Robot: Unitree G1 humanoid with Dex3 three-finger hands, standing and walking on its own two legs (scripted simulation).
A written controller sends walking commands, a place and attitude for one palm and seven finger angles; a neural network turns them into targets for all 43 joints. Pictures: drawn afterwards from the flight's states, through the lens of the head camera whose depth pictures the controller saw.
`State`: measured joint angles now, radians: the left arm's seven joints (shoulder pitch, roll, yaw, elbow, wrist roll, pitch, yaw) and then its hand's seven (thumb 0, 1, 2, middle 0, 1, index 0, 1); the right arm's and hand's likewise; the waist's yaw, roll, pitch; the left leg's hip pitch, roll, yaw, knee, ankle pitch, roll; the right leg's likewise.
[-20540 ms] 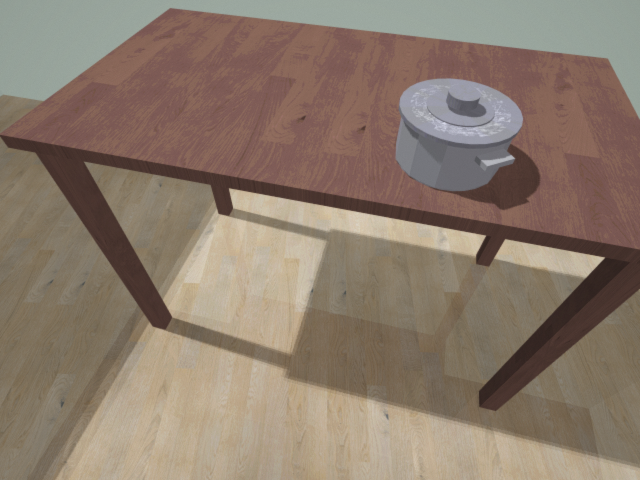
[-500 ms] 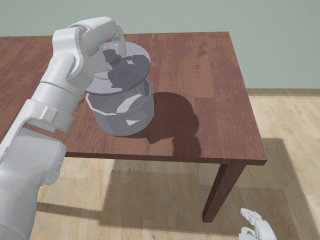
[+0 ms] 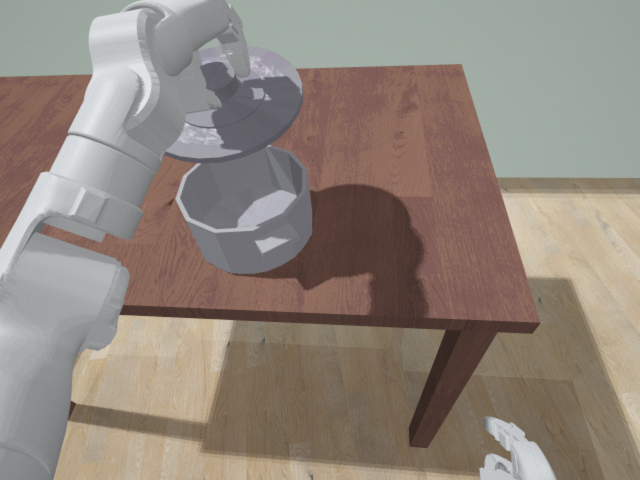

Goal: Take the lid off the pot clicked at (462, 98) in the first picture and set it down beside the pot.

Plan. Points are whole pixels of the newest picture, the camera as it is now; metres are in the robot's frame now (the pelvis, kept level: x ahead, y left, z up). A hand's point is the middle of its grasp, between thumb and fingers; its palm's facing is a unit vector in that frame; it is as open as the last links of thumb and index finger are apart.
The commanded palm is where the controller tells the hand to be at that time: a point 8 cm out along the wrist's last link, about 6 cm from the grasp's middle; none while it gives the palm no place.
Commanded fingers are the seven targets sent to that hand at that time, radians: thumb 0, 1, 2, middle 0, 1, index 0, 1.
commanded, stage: lift the lid straight up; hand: left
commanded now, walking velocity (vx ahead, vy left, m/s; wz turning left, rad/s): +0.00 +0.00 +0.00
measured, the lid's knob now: (215, 82) +0.48 +0.14 +0.26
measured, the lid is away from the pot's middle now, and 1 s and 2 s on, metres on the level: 0.02 0.07 0.20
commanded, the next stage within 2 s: move the lid sideways beside the pot in 0.38 s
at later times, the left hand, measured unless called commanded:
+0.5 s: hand (208, 64) +0.45 +0.13 +0.30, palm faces -0.14 -0.10 -0.99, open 7.9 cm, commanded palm +0.42 +0.15 +0.38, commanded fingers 0.00 0.58 1.10 -0.83 -0.98 -0.82 -0.97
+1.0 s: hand (136, 70) +0.44 +0.20 +0.30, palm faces -0.11 -0.11 -0.99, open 7.9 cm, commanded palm +0.41 +0.21 +0.38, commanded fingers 0.00 0.58 1.10 -0.83 -0.98 -0.82 -0.97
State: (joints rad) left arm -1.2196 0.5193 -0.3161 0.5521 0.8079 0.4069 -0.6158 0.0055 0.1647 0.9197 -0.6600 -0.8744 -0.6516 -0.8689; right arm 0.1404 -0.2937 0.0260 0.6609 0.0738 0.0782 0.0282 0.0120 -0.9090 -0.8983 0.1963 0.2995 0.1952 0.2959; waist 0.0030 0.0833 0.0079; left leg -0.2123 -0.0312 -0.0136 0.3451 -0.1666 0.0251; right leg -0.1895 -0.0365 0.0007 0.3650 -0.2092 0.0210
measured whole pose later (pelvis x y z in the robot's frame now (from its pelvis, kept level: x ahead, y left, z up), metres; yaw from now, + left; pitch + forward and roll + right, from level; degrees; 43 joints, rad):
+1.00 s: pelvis +0.00 +0.00 +0.00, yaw +0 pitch +3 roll +0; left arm -1.22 0.65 -0.25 0.53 0.85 0.41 -0.66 0.00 0.16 0.92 -0.67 -0.88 -0.66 -0.87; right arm 0.13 -0.31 0.03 0.63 0.09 0.12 0.03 0.01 -0.91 -0.90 0.20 0.30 0.20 0.30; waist 0.01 0.07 0.01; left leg -0.24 -0.03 -0.02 0.36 -0.17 0.02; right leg -0.21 -0.03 0.00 0.37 -0.21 0.02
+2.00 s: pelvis +0.00 +0.01 +0.00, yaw +1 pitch +5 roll -1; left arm -1.18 0.87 -0.10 0.62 0.89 0.28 -0.67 0.00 0.16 0.92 -0.67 -0.88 -0.66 -0.87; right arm 0.17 -0.32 0.03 0.63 0.11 0.16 0.01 0.01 -0.91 -0.90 0.20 0.30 0.20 0.30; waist -0.01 0.06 0.04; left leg -0.28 -0.03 -0.03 0.39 -0.18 0.03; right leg -0.21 -0.03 -0.02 0.32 -0.19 0.03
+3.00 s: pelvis +0.01 +0.00 +0.00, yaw +1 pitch +4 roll -1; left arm -1.18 0.93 -0.05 0.78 0.92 0.27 -0.66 0.00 0.16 0.91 -0.66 -0.88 -0.65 -0.87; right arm 0.22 -0.32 0.04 0.63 0.12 0.15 -0.01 0.01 -0.91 -0.90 0.20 0.30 0.20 0.30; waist -0.03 0.05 0.06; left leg -0.29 -0.02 -0.03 0.42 -0.20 0.03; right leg -0.21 -0.02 -0.02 0.34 -0.20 0.02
